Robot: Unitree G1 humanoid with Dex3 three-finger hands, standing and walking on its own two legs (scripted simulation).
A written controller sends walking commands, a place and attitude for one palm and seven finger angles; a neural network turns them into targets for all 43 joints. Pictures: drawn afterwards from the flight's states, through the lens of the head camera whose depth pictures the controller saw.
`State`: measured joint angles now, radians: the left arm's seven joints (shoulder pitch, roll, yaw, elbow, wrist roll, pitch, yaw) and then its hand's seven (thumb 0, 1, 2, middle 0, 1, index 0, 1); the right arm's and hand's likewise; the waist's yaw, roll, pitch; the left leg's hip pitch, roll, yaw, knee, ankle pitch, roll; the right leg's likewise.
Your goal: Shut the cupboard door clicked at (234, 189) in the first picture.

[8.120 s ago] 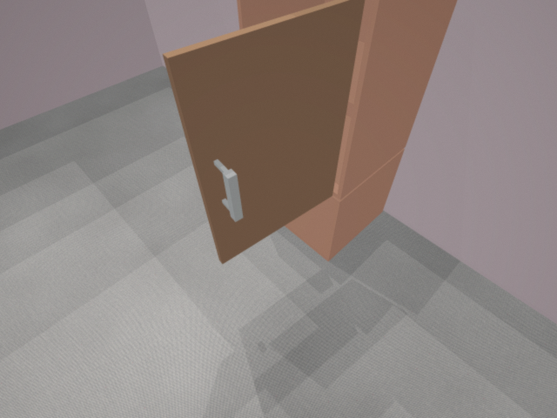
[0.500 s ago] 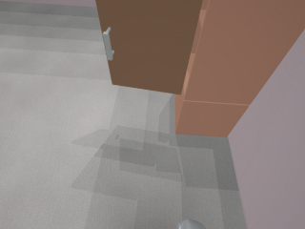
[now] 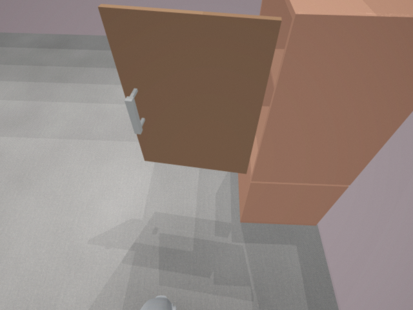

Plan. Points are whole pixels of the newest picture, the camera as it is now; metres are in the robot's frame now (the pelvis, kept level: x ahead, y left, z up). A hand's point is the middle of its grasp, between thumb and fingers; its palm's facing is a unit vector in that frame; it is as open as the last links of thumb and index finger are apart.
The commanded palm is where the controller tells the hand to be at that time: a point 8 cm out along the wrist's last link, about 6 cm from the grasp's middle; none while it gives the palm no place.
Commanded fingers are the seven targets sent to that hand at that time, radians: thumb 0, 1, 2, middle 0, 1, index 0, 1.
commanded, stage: take the last steps up to it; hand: left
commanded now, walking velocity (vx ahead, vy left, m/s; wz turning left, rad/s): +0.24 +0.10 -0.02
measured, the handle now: (136, 111) +0.66 +0.27 -0.06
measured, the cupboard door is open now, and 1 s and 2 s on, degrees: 84 84 84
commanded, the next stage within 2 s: come to a stop and stand still in 0.20 s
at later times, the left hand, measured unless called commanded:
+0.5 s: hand (120, 259) +0.25 +0.24 -0.18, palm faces -0.03 -0.98 -0.22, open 7.3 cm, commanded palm none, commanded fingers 0.00 0.90 0.90 -0.20 -0.30 -0.20 -0.30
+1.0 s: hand (114, 267) +0.24 +0.25 -0.19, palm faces -0.03 -0.96 -0.26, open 7.3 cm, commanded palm none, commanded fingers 0.00 0.90 0.90 -0.20 -0.30 -0.20 -0.30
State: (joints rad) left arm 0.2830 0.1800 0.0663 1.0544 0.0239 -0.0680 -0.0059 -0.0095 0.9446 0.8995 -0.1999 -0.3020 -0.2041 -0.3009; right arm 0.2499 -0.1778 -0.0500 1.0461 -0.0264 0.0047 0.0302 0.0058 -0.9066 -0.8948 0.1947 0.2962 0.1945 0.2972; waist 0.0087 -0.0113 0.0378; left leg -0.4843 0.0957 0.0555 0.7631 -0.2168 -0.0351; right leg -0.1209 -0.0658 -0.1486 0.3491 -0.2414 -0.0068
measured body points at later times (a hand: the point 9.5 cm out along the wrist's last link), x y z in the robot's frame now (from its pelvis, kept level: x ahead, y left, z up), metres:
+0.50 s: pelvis +0.17 +0.06 -0.02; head +0.19 +0.05 +0.43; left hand +0.25 +0.29 -0.16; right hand +0.17 -0.17 -0.18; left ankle +0.14 +0.16 -0.75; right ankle +0.19 -0.04 -0.75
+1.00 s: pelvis +0.16 +0.05 -0.02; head +0.21 +0.05 +0.42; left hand +0.24 +0.30 -0.17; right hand +0.20 -0.20 -0.17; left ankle +0.14 +0.16 -0.75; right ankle +0.14 -0.07 -0.75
